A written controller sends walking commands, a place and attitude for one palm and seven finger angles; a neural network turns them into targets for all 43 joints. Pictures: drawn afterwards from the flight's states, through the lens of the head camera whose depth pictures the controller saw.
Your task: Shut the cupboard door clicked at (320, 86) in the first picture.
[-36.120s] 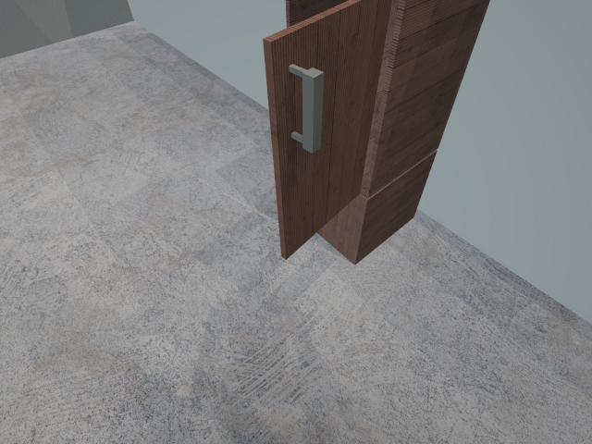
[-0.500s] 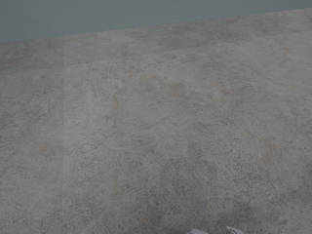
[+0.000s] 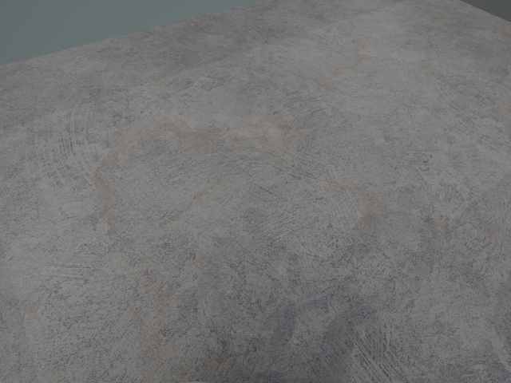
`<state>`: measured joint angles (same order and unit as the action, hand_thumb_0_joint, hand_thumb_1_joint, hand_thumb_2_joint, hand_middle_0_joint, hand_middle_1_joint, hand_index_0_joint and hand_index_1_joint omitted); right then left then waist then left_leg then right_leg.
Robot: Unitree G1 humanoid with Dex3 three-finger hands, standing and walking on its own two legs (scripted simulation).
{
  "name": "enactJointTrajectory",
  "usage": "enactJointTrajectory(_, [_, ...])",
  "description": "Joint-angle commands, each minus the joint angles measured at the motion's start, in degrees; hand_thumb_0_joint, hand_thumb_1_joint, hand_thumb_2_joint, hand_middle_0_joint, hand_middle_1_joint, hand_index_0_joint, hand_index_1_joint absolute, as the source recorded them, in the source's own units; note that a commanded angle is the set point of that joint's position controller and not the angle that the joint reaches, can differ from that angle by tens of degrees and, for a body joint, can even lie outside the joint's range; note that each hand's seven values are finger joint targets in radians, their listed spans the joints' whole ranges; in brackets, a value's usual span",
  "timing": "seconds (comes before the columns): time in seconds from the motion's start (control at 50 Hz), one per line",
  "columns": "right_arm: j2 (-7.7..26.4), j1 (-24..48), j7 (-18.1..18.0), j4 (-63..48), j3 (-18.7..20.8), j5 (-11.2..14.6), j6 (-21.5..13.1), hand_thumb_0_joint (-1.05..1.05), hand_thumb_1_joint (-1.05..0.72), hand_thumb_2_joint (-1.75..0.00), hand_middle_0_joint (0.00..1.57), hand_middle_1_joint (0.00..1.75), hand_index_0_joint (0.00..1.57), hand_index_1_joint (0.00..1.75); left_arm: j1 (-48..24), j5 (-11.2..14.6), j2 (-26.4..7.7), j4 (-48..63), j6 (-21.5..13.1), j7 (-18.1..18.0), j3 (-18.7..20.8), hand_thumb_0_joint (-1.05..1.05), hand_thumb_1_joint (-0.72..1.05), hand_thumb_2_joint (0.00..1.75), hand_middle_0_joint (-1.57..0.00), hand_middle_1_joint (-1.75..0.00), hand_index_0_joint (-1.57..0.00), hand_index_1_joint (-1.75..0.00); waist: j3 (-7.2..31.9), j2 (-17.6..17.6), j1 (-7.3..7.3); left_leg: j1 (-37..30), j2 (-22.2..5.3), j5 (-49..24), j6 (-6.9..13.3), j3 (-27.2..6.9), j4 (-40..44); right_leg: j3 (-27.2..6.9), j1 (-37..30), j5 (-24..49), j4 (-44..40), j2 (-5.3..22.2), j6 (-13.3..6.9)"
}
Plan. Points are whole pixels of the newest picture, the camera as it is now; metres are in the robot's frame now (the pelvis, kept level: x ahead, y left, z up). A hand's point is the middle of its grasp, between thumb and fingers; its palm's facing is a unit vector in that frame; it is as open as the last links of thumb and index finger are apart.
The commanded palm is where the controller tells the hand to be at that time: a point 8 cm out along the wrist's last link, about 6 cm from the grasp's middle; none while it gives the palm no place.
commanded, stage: turn to face it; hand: left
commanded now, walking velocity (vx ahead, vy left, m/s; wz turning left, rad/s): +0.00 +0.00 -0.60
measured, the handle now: out of the picture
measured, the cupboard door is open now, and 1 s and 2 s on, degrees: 62 62 62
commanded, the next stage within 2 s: none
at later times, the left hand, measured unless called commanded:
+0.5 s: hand (176, 361) +0.17 +0.14 -0.14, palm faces -0.30 -0.91 -0.28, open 7.4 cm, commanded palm none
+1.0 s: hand (183, 331) +0.22 +0.14 -0.15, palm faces -0.52 -0.82 -0.22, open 7.4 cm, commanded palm none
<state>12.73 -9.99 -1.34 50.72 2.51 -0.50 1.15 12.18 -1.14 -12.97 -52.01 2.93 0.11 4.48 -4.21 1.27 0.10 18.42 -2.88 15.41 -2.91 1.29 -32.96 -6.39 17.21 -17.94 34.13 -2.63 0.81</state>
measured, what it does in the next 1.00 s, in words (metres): steps on the spot, turning right: right foot, then left foot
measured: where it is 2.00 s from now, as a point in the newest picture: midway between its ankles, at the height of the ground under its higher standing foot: outside the picture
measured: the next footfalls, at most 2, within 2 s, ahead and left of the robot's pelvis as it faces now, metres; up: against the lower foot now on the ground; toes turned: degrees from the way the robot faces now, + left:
right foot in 0.38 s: +0.01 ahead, -0.13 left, +0.00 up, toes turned -18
left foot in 0.76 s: +0.12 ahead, +0.09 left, +0.00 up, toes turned -24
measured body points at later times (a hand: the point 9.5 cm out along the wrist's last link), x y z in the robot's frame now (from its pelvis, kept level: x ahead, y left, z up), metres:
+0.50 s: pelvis +0.00 -0.02 +0.01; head +0.03 -0.06 +0.45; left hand +0.18 +0.19 -0.12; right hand -0.03 -0.29 -0.15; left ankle +0.01 +0.12 -0.66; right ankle -0.03 -0.12 -0.73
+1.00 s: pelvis +0.03 +0.01 +0.01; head +0.08 +0.00 +0.46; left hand +0.25 +0.19 -0.13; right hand -0.05 -0.24 -0.12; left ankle +0.08 +0.11 -0.73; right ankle -0.07 -0.09 -0.65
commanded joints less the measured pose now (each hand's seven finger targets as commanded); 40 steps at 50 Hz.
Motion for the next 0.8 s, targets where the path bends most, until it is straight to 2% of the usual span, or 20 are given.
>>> enactJointTrajectory(0.0, [14.1, -8.8, -1.1, -3.2, 2.4, -1.6, -1.0, 0.0, -0.9, -0.9, 0.2, 0.3, 0.2, 0.3, -2.8, 0.4, -6.2, 7.4, -0.5, 0.1, 1.4, 0.0, 0.9, 0.9, -0.2, -0.3, -0.2, -0.3, 8.1, -12.3, -3.0, -11.0, -24.5, -20.6, 13.3, -20.9, 14.6, 2.7, 11.6, -18.8, 27.5, 1.7, 0.6])
enactJointTrajectory(0.04, [11.7, -3.6, -1.2, -4.4, 1.8, -1.6, -1.3, 0.0, -0.9, -0.9, 0.2, 0.3, 0.2, 0.3, -3.5, -0.2, -6.5, 6.0, 0.1, 1.1, 2.0, 0.0, 0.9, 0.9, -0.2, -0.3, -0.2, -0.3, 4.4, -13.0, -0.9, -8.3, -19.9, -20.9, 12.1, -14.4, 15.1, 3.9, 13.8, -13.8, 32.1, 3.3, 1.6])
enactJointTrajectory(0.1, [10.3, -3.3, -1.3, -4.5, 1.4, -1.6, -1.0, 0.0, -0.9, -0.9, 0.2, 0.3, 0.2, 0.3, -4.2, 0.1, -5.0, 6.3, 0.7, 1.9, 1.4, 0.0, 0.9, 0.9, -0.2, -0.3, -0.2, -0.3, 3.9, -11.9, -0.53, -10.2, -16.3, -26.0, 10.5, -5.4, 12.9, 6.5, 12.7, -10.4, 28.3, 3.9, 2.3])
enactJointTrajectory(0.26, [12.2, -6.0, -0.4, -3.1, 2.8, -1.4, -0.6, 0.0, -0.9, -0.9, 0.2, 0.3, 0.2, 0.3, -6.6, 0.1, -4.2, 7.9, 0.0, 2.2, 0.6, 0.0, 0.9, 0.9, -0.2, -0.3, -0.2, -0.3, 6.6, -13.0, -2.21, -12.6, -17.9, -24.7, 9.7, 1.3, 8.5, 11.7, 3.8, -7.0, 8.4, 2.9, 1.3])
enactJointTrajectory(0.3, [12.5, -4.1, -0.1, -3.4, 3.0, -1.0, -0.4, 0.0, -0.9, -0.9, 0.2, 0.3, 0.2, 0.3, -2.7, 0.1, -5.0, 6.9, -0.3, 2.1, 0.9, 0.0, 0.9, 0.9, -0.2, -0.3, -0.2, -0.3, 7.7, -10.7, 0.25, -8.6, -16.6, -20.1, 6.8, 3.8, 3.3, 12.4, -4.6, 2.8, -3.0, 2.3, 0.3])
enactJointTrajectory(0.32, [11.8, -3.4, 0.2, -3.6, 3.1, -0.6, -0.3, 0.0, -0.9, -0.9, 0.2, 0.3, 0.2, 0.3, 0.7, -0.2, -7.3, 5.7, -0.7, 1.8, 1.4, 0.0, 0.9, 0.9, -0.2, -0.3, -0.2, -0.3, 8.5, -6.0, 2.04, -3.5, -14.2, -13.4, 3.9, 6.2, -2.7, 9.7, -11.6, 8.6, -9.3, 4.1, -0.9])
enactJointTrajectory(0.34, [7.7, -2.7, 0.5, -5.2, 2.4, -0.1, -0.1, 0.0, -0.9, -0.9, 0.2, 0.3, 0.2, 0.3, 3.5, -0.7, -12.9, 5.0, -1.5, 1.1, 2.4, 0.0, 0.9, 0.9, -0.2, -0.3, -0.2, -0.3, 8.7, 9.8, 3.49, 7.6, -7.1, 5.4, 0.1, 10.6, -13.8, -6.2, -18.4, 17.3, -15.6, 16.2, -5.1])
enactJointTrajectory(0.36, [5.9, 1.0, 0.6, -7.7, 1.7, -0.4, 0.4, 0.0, -0.9, -0.9, 0.2, 0.3, 0.2, 0.3, 5.8, -0.3, -16.6, 4.3, -1.7, 0.3, 3.0, 0.0, 0.9, 0.9, -0.2, -0.3, -0.2, -0.3, 6.5, 16.7, 5.21, 16.1, -1.5, 22.5, -1.2, 6.8, -26.5, -18.5, -16.1, 30.7, -16.0, 25.0, -11.6])
enactJointTrajectory(0.38, [7.0, 1.1, 0.3, -7.6, 1.6, -0.2, 1.1, 0.0, -0.9, -0.9, 0.2, 0.3, 0.2, 0.3, 6.0, 0.1, -16.8, 4.4, -1.5, -0.3, 3.0, 0.0, 0.9, 0.9, -0.2, -0.3, -0.2, -0.3, 6.7, 12.0, 4.79, 17.0, -2.7, 20.2, -0.6, 0.2, -32.8, -17.4, -13.2, 23.5, -16.9, 25.8, -14.4])
enactJointTrajectory(0.42, [7.3, 1.2, 0.1, -5.9, 2.0, -0.4, 1.1, 0.0, -0.9, -0.9, 0.2, 0.3, 0.2, 0.3, -1.0, 0.0, -12.8, 5.9, -1.6, -0.9, 2.4, 0.0, 0.9, 0.9, -0.2, -0.3, -0.2, -0.3, 3.3, 13.5, 1.71, 19.9, -3.8, 12.8, -1.0, -2.1, -35.1, -15.4, -10.2, 15.4, -18.2, 20.1, -12.5])
enactJointTrajectory(0.46, [7.5, -0.4, 0.5, -4.4, 2.0, -0.5, 0.9, 0.0, -0.9, -0.9, 0.2, 0.3, 0.2, 0.3, -4.1, 0.0, -10.5, 6.8, -1.8, -0.9, 1.7, 0.0, 0.9, 0.9, -0.2, -0.3, -0.2, -0.3, 4.9, 9.9, -0.28, 15.5, -4.0, 7.5, -1.9, -1.7, -32.7, -8.1, -8.9, 21.6, -15.2, 16.0, -10.6])
enactJointTrajectory(0.5, [6.3, -1.3, 0.6, -4.0, 1.8, -0.4, 0.9, 0.0, -0.9, -0.9, 0.2, 0.3, 0.2, 0.3, -2.7, -0.1, -10.7, 6.6, -2.2, -0.8, 1.6, 0.0, 0.9, 0.9, -0.2, -0.3, -0.2, -0.3, 7.3, 6.7, -0.36, 12.8, -2.3, 7.2, -2.5, -0.3, -27.7, -6.4, -10.4, 27.0, -13.4, 14.7, -10.5])
enactJointTrajectory(0.6, [5.5, 1.0, 0.3, -5.3, 1.5, 0.0, 0.6, 0.0, -0.9, -0.9, 0.2, 0.3, 0.2, 0.3, 0.3, -0.3, -12.0, 5.2, -1.9, -0.6, 2.2, 0.0, 0.9, 0.9, -0.2, -0.3, -0.2, -0.3, 7.6, 5.9, 1.2, 9.3, -0.1, 9.1, -2.4, 0.1, -16.7, -11.9, -10.0, 25.9, -12.4, 15.2, -12.1])
enactJointTrajectory(0.64, [5.4, 0.7, 0.1, -5.5, 1.6, 0.2, 0.3, 0.0, -0.9, -0.9, 0.2, 0.3, 0.2, 0.3, -0.7, -0.4, -12.1, 5.3, -1.6, -0.5, 2.4, 0.0, 0.9, 0.9, -0.2, -0.3, -0.2, -0.3, 6.6, 7.8, 0.74, 5.4, 1.0, 9.2, -1.8, -0.1, -11.1, -13.8, -6.6, 24.7, -12.0, 14.4, -11.6])
enactJointTrajectory(0.68, [5.5, -3.2, -0.2, -4.4, 1.5, 0.3, -0.1, 0.0, -0.9, -0.9, 0.2, 0.3, 0.2, 0.3, -2.7, -0.2, -11.7, 5.5, -1.3, -0.5, 2.5, 0.0, 0.9, 0.9, -0.2, -0.3, -0.2, -0.3, 7.4, 7.2, -1.32, -1.7, 1.6, 3.6, -1.4, -0.1, -1.3, -14.2, -3.3, 23.0, -9.2, 12.9, -9.2])
enactJointTrajectory(0.7, [6.1, -5.4, -0.4, -3.6, 1.6, 0.3, -0.6, 0.0, -0.9, -0.9, 0.2, 0.3, 0.2, 0.3, -3.8, 0.1, -10.8, 5.7, -1.0, -0.4, 2.3, 0.0, 0.9, 0.9, -0.2, -0.3, -0.2, -0.3, 7.9, 6.8, -2.6, -8.5, 1.3, -2.1, -1.1, 0.0, 5.8, -12.9, 1.2, 19.4, -7.0, 10.6, -6.7])
enactJointTrajectory(0.72, [9.3, -7.0, -0.7, -3.3, 2.1, 0.0, -1.2, 0.0, -0.9, -0.9, 0.2, 0.3, 0.2, 0.3, -3.6, 0.7, -8.3, 6.4, -0.7, -0.2, 1.7, 0.0, 0.9, 0.9, -0.2, -0.3, -0.2, -0.3, 8.6, -1.3, -3.12, -14.8, -4.9, -2.5, 0.8, -5.7, 12.8, -8.9, 7.3, 10.8, -2.0, 5.5, -3.8])
enactJointTrajectory(0.74, [15.0, -7.9, -0.8, -3.8, 3.0, -0.9, -1.5, 0.0, -0.9, -0.9, 0.2, 0.3, 0.2, 0.3, -1.7, 1.1, -4.9, 7.2, -0.7, 0.4, 1.1, 0.0, 0.9, 0.9, -0.2, -0.3, -0.2, -0.3, 9.4, -18.0, -2.91, -18.6, -19.3, -8.8, 6.3, -20.5, 16.5, 0.0, 15.4, -10.4, 10.6, -2.2, -0.4])
enactJointTrajectory(0.76, [15.4, -8.1, -0.9, -4.6, 3.0, -1.0, -1.1, 0.0, -0.9, -0.9, 0.2, 0.3, 0.2, 0.3, -2.8, 0.5, -6.5, 7.6, -0.7, 0.4, 1.0, 0.0, 0.9, 0.9, -0.2, -0.3, -0.2, -0.3, 8.2, -16.9, -3.27, -14.4, -24.8, -14.4, 10.9, -22.1, 16.1, 2.9, 14.5, -18.2, 22.1, 0.3, 0.4])
enactJointTrajectory(0.78, [14.2, -5.7, -0.9, -5.7, 2.3, -1.4, -0.9, 0.0, -0.9, -0.9, 0.2, 0.3, 0.2, 0.3, -1.6, 0.1, -6.7, 7.5, -0.5, 0.7, 1.5, 0.0, 0.9, 0.9, -0.2, -0.3, -0.2, -0.3, 7.3, -12.1, -2.02, -8.8, -24.2, -9.3, 12.6, -19.6, 17.1, 2.6, 12.5, -16.5, 28.3, 2.0, 0.6])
